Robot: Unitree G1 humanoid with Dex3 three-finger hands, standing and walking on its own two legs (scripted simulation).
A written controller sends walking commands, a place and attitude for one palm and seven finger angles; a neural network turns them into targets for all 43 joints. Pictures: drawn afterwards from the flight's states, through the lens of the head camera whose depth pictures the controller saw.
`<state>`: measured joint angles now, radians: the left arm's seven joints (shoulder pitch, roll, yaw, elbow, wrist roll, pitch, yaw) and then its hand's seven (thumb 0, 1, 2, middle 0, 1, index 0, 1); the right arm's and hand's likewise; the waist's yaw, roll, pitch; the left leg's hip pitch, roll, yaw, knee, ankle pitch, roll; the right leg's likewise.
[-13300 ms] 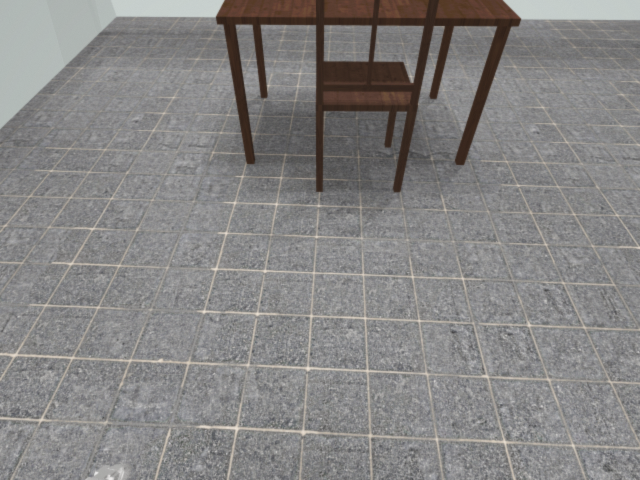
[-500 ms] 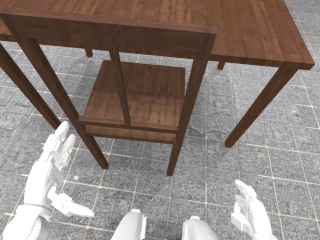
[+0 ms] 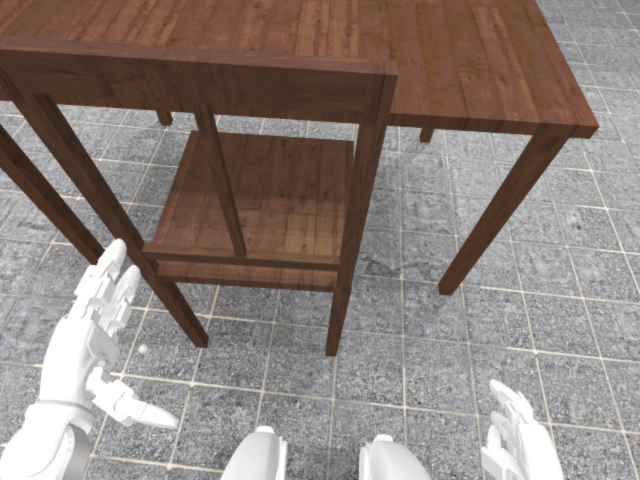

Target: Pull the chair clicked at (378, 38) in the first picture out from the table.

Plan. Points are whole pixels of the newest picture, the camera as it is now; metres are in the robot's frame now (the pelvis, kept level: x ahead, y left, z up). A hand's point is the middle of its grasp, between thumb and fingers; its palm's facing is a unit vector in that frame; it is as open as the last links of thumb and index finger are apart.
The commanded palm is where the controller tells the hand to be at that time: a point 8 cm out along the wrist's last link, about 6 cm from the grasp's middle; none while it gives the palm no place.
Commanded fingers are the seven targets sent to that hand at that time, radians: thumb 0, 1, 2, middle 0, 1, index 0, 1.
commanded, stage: raise the hand toward the chair's back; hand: left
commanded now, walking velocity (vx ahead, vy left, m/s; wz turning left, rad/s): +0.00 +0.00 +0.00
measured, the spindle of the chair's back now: (225, 194) +0.48 +0.17 +0.03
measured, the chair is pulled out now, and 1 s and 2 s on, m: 0.00 0.00 0.00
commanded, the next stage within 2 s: aim the fingers beside a spindle in 0.20 s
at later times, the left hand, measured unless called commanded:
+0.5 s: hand (152, 354) +0.24 +0.20 +0.05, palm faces +0.00 -1.00 -0.04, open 16.9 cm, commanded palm +0.22 +0.25 +0.05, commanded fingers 0.00 -0.50 0.30 -0.06 -0.08 -0.06 -0.08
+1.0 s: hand (194, 323) +0.29 +0.17 +0.03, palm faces -0.02 -1.00 -0.05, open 16.9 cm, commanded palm +0.27 +0.22 +0.03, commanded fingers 0.00 -0.50 0.30 -0.06 -0.08 -0.06 -0.08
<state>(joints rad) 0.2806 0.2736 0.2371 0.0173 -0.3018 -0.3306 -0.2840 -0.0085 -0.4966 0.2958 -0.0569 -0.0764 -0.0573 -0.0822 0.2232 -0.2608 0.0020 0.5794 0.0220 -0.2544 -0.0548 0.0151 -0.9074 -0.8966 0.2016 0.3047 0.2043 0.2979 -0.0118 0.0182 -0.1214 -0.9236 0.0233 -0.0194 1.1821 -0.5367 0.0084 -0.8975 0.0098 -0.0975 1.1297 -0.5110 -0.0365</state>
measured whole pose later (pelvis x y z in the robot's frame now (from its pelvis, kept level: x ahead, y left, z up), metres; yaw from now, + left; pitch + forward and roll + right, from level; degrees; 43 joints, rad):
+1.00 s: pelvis -0.01 +0.00 -0.01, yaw +0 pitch +18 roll -1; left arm 0.09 0.22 0.13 0.13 -0.21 -0.35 -0.18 -0.01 -0.50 0.30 -0.06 -0.08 -0.06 -0.08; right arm 0.20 -0.25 0.01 0.60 0.00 -0.25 -0.04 0.01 -0.91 -0.90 0.20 0.30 0.21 0.30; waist -0.01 0.03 -0.14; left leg -1.02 0.01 -0.01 1.23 -0.54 0.01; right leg -1.00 0.00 -0.09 1.20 -0.52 -0.04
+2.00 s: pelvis -0.01 -0.01 -0.03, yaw -1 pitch +22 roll +0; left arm -0.18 0.20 0.17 0.44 -0.18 -0.45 -0.15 -0.01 -0.50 0.30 -0.06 -0.08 -0.06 -0.08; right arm 0.22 -0.26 0.00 0.64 0.00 -0.18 -0.02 0.01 -0.91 -0.90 0.20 0.30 0.20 0.30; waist -0.03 0.02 -0.15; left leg -1.13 0.02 0.01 1.30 -0.55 0.00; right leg -1.13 0.00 -0.07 1.28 -0.54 -0.05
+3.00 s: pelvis -0.02 -0.01 -0.03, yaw -1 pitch +23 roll +0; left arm -0.42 0.22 0.21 0.67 -0.13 -0.47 -0.10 -0.01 -0.50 0.30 -0.06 -0.08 -0.06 -0.08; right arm 0.24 -0.26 0.00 0.67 0.00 -0.15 -0.01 0.01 -0.91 -0.90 0.20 0.30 0.20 0.30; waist -0.06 0.02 -0.16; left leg -1.16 0.02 0.01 1.30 -0.54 0.00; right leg -1.16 0.01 -0.07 1.29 -0.53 -0.05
